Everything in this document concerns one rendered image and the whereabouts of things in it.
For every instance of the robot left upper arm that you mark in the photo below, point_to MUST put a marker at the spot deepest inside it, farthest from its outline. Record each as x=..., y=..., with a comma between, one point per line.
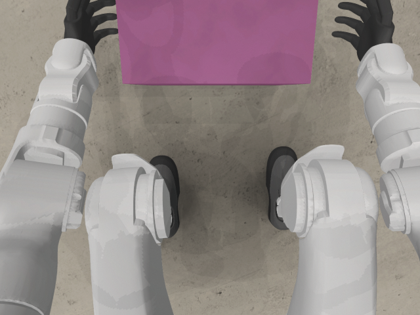
x=38, y=201

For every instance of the robot foot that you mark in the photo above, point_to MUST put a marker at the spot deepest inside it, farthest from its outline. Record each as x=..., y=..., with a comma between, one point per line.
x=168, y=170
x=279, y=162

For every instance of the robot left forearm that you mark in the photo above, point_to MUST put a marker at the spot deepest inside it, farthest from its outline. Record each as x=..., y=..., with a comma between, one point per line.
x=60, y=114

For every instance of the robot right foot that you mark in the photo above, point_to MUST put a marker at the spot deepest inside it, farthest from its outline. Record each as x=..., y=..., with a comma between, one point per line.
x=279, y=162

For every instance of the robot right upper arm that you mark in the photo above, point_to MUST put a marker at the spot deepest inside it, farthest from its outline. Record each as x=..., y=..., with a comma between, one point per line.
x=399, y=202

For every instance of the robot right forearm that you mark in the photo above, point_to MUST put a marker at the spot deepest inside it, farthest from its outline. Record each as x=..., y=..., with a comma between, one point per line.
x=391, y=105

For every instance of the robot left foot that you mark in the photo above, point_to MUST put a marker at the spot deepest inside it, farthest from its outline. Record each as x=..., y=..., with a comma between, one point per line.
x=168, y=170

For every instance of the right robot hand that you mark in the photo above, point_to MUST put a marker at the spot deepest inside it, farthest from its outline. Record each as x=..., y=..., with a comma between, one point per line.
x=377, y=26

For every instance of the left robot hand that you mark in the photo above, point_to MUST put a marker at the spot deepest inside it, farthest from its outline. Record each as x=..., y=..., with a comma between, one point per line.
x=80, y=23

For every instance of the carton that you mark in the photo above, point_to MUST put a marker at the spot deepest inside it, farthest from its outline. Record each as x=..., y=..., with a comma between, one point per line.
x=216, y=42

